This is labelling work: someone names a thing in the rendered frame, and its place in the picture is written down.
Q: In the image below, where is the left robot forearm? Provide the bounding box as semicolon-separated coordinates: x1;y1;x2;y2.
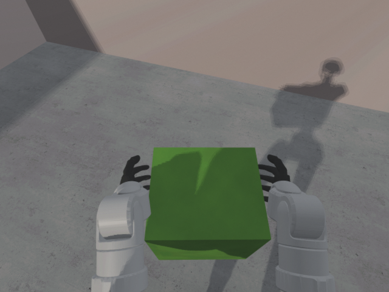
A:
91;181;151;292

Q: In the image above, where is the right robot forearm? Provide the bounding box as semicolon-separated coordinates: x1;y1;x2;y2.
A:
267;181;336;292

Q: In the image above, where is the robot right hand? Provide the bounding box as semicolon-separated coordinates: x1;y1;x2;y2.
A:
258;155;290;202

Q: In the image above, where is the carton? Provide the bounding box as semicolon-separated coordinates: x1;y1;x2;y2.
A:
145;147;271;260

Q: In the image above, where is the robot left hand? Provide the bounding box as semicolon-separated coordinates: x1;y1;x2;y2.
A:
120;155;151;190

